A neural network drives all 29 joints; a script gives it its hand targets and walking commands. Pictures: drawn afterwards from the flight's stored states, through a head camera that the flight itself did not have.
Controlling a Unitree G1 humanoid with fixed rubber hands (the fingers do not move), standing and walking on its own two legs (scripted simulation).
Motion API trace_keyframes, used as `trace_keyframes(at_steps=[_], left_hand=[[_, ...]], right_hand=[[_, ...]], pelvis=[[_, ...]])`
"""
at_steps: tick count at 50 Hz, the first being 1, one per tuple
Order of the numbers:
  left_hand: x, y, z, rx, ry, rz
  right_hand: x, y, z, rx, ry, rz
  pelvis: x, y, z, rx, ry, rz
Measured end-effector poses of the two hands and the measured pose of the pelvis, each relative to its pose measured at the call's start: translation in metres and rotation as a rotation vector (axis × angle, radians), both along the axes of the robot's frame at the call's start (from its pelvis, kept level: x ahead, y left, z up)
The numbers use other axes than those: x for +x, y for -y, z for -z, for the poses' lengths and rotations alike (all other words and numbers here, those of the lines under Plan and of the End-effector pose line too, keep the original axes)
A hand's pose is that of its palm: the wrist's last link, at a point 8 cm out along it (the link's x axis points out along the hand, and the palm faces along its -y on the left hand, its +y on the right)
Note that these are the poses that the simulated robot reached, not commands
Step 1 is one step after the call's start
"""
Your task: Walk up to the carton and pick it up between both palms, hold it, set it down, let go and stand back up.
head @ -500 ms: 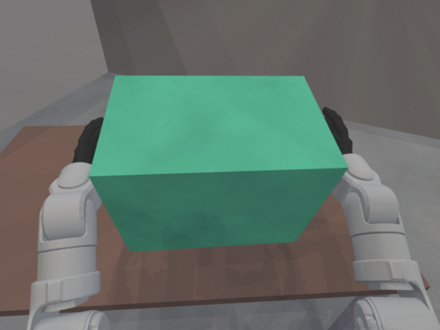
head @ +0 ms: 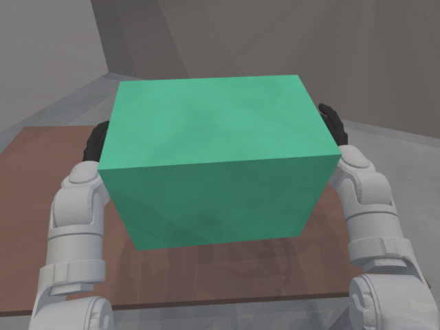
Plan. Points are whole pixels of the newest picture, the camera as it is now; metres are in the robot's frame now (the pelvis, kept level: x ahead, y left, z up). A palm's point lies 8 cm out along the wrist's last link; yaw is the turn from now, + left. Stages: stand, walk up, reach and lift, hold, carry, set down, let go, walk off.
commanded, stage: hold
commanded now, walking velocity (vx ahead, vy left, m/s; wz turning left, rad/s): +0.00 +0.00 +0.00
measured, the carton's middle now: (215, 164) +0.39 -0.01 +0.15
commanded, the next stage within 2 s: none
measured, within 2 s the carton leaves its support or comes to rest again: neither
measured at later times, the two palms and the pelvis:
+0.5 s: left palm (88, 164) +0.36 +0.20 +0.19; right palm (333, 153) +0.36 -0.21 +0.19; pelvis +0.00 +0.00 +0.00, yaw +0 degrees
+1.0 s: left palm (96, 167) +0.36 +0.19 +0.17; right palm (335, 149) +0.37 -0.21 +0.20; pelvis -0.01 +0.00 +0.00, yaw +0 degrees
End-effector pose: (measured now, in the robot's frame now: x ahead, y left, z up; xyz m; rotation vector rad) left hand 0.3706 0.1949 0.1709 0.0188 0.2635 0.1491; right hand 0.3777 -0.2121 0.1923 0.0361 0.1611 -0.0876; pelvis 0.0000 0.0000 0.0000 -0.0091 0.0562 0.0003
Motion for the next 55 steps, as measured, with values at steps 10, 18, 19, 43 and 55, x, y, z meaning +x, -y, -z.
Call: trace_keyframes(at_steps=[10, 18, 19, 43, 55], left_hand=[[0.01, -0.003, -0.025, 0.003, 0.085, -0.007], [0.002, -0.006, -0.014, 0.029, 0.031, 0.006], [-0.001, -0.006, -0.014, 0.031, 0.032, 0.006], [-0.021, 0.0, -0.002, -0.002, 0.028, 0.002], [0.003, 0.001, 0.001, 0.001, -0.013, 0.001]], right_hand=[[0.008, -0.003, -0.01, 0.011, 0.08, 0.0], [0.001, -0.005, 0.002, 0.006, 0.028, -0.003], [-0.002, -0.005, 0.003, 0.003, 0.03, -0.004], [-0.022, -0.001, -0.008, -0.008, 0.034, 0.003], [0.003, 0.001, 0.003, 0.007, -0.009, 0.003]], pelvis=[[0.016, -0.001, -0.001, -0.001, -0.021, 0.0], [0.015, 0.0, -0.001, -0.001, -0.02, 0.0], [0.014, 0.0, -0.001, -0.001, -0.019, 0.0], [-0.015, 0.001, 0.001, 0.001, 0.021, -0.001], [0.002, 0.0, 0.0, 0.001, -0.002, -0.001]])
